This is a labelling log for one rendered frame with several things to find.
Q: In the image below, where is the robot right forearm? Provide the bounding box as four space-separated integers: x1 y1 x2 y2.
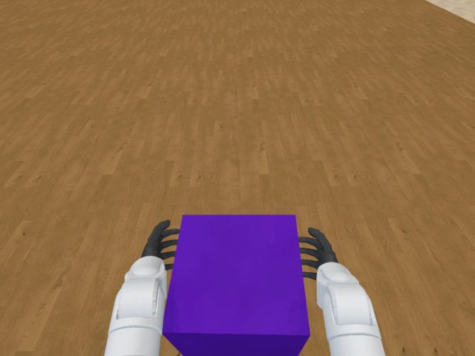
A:
316 263 385 356

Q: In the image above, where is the carton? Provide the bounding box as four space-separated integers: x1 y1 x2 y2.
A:
163 214 310 356

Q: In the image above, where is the robot left hand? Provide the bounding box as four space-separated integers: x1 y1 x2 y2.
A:
141 220 180 271

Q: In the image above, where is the robot left forearm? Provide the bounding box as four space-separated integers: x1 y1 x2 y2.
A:
104 256 167 356

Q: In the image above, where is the robot right hand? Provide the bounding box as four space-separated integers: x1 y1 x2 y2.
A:
298 228 338 280

